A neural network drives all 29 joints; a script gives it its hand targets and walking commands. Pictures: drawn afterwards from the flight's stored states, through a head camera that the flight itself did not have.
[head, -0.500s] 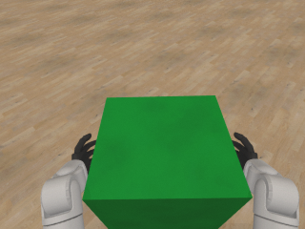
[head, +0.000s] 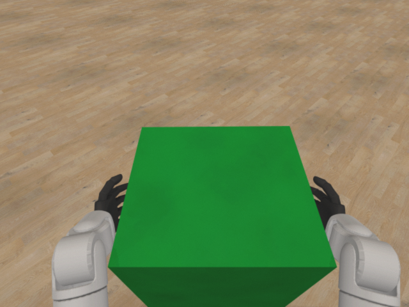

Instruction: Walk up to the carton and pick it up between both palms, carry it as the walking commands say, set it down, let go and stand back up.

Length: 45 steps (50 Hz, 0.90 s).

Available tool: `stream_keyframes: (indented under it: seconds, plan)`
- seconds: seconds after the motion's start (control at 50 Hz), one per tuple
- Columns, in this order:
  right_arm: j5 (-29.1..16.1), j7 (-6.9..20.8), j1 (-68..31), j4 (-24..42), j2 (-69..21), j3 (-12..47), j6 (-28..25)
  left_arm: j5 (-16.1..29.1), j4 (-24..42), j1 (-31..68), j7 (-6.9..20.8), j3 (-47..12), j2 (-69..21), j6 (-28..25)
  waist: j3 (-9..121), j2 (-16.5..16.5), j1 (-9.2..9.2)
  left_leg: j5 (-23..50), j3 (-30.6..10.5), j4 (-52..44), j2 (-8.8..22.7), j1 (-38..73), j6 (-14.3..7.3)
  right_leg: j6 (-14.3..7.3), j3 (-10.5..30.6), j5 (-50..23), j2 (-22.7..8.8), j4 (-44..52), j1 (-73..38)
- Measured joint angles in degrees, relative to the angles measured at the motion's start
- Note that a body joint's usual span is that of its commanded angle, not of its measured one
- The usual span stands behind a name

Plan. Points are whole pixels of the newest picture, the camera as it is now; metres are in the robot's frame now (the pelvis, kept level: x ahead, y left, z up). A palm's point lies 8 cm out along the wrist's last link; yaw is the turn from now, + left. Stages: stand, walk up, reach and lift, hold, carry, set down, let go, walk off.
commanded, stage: carry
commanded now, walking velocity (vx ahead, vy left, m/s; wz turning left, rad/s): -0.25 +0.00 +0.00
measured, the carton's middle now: (215, 221) +0.28 +0.01 +0.00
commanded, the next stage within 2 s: none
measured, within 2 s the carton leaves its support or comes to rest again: neither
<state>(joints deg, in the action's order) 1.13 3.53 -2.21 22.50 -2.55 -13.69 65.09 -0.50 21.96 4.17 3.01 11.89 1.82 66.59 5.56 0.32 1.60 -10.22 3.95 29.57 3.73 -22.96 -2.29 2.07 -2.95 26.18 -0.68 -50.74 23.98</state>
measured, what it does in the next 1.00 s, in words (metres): walks backwards: right foot, then left foot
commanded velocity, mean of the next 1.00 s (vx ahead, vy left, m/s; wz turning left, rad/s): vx -0.25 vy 0.00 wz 0.00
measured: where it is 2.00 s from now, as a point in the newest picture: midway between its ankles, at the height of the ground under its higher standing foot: outside the picture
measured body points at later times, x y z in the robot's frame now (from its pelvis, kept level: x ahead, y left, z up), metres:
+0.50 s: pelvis -0.19 +0.02 -0.01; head -0.19 +0.04 +0.44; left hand +0.06 +0.22 +0.05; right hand +0.05 -0.18 +0.06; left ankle -0.14 +0.10 -0.74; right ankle -0.17 -0.12 -0.67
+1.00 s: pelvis -0.39 +0.02 +0.00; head -0.41 +0.01 +0.45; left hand -0.12 +0.18 +0.08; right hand -0.16 -0.21 +0.07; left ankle -0.39 +0.13 -0.69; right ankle -0.35 -0.11 -0.74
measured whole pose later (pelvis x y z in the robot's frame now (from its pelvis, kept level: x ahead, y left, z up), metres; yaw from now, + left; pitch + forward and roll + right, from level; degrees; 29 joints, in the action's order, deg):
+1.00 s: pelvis -0.39 +0.02 +0.00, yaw -4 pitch +1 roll +2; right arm -1.0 4.1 -3.2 21.2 2.4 -12.4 66.3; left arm -3.4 24.1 2.0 2.7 12.0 -2.4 66.2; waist 4.1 0.9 -2.6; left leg -26.8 5.0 52.5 0.4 -24.4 2.4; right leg 0.3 -3.5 11.4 -5.1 -30.9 20.2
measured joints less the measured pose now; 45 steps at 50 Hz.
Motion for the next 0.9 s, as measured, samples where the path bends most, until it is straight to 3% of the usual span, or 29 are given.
stream_keyframes:
  seconds: [0.04, 0.1, 0.12, 0.18, 0.24, 0.32, 0.38, 0.4, 0.46, 0.54, 0.6, 0.7, 0.74, 0.76, 0.82, 0.9]
  plan:
    - [0.5, 0.0, -0.2, 0.1, -0.1, 0.2, 0.1, 0.3, -0.3, 0.3, 0.0, 0.2, 0.1, -0.1, 0.1, -0.4, 0.13, 1.3, 0.4, 0.1, 0.2, -1.7, 0.2, -0.3, -1.0, -0.5, 0.0, 7.9, -3.9]
    - [0.8, 0.1, 0.1, 0.7, 0.3, 0.4, 0.1, 0.6, -0.8, 0.4, 0.0, 0.5, -0.4, -0.5, -0.3, -0.7, 0.31, 2.3, 1.5, 2.5, 0.1, -5.0, 0.8, -0.9, -1.7, -8.4, -0.9, 21.9, -9.6]
    - [0.5, 0.2, 0.5, 0.4, 1.1, 0.3, 0.0, 0.2, -1.5, -0.1, -0.1, 0.5, -1.6, -1.3, -0.7, -2.0, 0.33, 1.0, 1.1, 3.9, 0.5, -5.9, 1.4, -1.1, -1.6, -9.2, -0.4, 21.3, -8.7]
    - [-1.3, 0.3, 2.6, 0.4, 3.0, 0.0, 0.6, -1.3, -0.9, -2.7, -0.2, 0.1, -4.5, -1.5, -2.5, -1.7, -1.02, -12.7, -0.1, 17.8, -1.8, -8.5, 3.2, -1.2, -0.8, -9.3, -2.0, 19.0, -7.1]
    - [-3.0, 0.4, 2.9, 1.6, 3.8, 0.2, 0.1, -1.8, 3.0, -4.1, -0.3, 0.0, -5.2, -1.0, -4.0, -0.9, -2.8, -15.5, 0.5, 27.2, -3.0, -8.0, 4.0, -0.9, 0.0, -11.3, -3.4, 19.2, -6.0]
    - [-3.4, 0.4, 1.4, 1.7, 4.4, 0.6, 0.2, -2.2, 4.7, -4.1, -0.3, -0.1, -4.8, -0.9, -3.6, 0.3, -4.0, -16.7, 1.9, 19.5, -3.4, -1.3, 3.8, -0.5, 0.5, -13.9, -4.4, 18.8, -2.8]
    - [-3.5, 0.5, 0.0, 0.8, 4.4, 0.7, 0.3, -2.6, 4.8, -3.6, -0.3, -0.2, -4.3, -0.6, -2.8, 1.1, -4.24, -7.9, 2.3, 3.9, -3.4, 5.5, 2.5, 0.3, 0.3, -15.2, -4.7, 16.8, 0.6]
    - [-3.0, 0.4, -0.2, 0.0, 3.7, 0.8, -0.1, -2.3, 4.2, -3.4, -0.3, -0.1, -3.6, -0.7, -2.9, 2.1, -4.24, -5.6, 2.4, 3.6, -3.9, 4.6, 1.3, 0.1, 0.7, -13.5, -5.0, 15.1, 2.0]
    - [-1.3, 0.4, 0.7, -1.2, 1.1, 0.8, -0.1, -1.2, 2.8, -3.9, -0.3, 0.2, -1.7, -0.1, -3.4, 1.7, -2.66, -4.4, 2.0, 4.3, -2.4, 2.5, -0.7, -0.7, 1.8, -0.1, -1.7, -0.5, 6.7]
    - [-0.5, 0.3, 2.4, 1.2, -0.3, 0.0, 0.4, 0.2, 2.3, -3.6, -0.3, -0.1, -1.0, 0.0, -3.2, 0.9, -0.33, 0.5, 1.1, 0.1, -1.2, 1.5, -0.6, -0.7, 0.9, -1.6, -0.2, -13.6, 7.6]
    - [-0.2, 0.4, 2.1, 1.7, -0.2, 0.0, 0.5, 0.4, 1.7, -2.5, -0.3, -0.4, -0.5, 0.0, -1.9, 0.6, 0.6, 4.2, 1.0, -2.7, -1.0, 0.1, -0.8, -0.6, 0.0, -0.8, -0.2, -9.4, 3.5]
    - [1.1, 0.4, 0.9, 0.9, -0.3, 0.3, 0.7, 0.8, -0.3, -0.5, -0.3, -0.3, 0.4, 0.1, 0.2, -0.5, 0.73, 9.9, 1.8, -6.2, -0.4, -2.9, -0.6, -1.7, -2.1, 2.1, -0.1, 8.3, -6.1]
    - [1.5, 0.4, 0.9, 0.8, -0.2, 0.6, 0.7, 0.9, -1.0, 0.0, -0.3, -0.1, 0.4, 0.0, 0.6, -0.8, 0.52, 11.6, 2.5, -6.3, -0.4, -4.6, -0.3, -2.3, -2.8, -0.2, -0.2, 18.1, -10.6]
    - [1.5, 0.4, 0.9, 0.5, 0.4, 0.6, 0.6, 0.7, -1.8, 0.0, -0.3, -0.1, -0.2, -0.5, 0.3, -1.9, 0.37, 11.9, 2.3, -5.7, 0.3, -5.5, 0.2, -2.4, -3.2, -5.0, 0.3, 20.8, -11.0]
    - [0.3, 0.5, 3.2, -0.3, 2.2, 0.5, 1.1, -0.8, -2.7, -2.1, -0.3, -0.3, -3.1, -0.7, -0.5, -1.5, -0.73, -4.7, 1.0, 7.2, -1.2, -9.2, 4.0, -2.5, -2.7, -9.1, -1.1, 19.6, -9.3]
    - [-2.1, 0.7, 2.3, 0.4, 4.0, 0.5, 0.4, -2.1, 1.8, -3.1, -0.5, -0.1, -4.9, -0.8, -1.9, -0.5, -2.96, -10.8, -0.6, 29.7, -3.7, -10.6, 5.5, -2.1, -1.3, -11.6, -3.3, 20.6, -8.3]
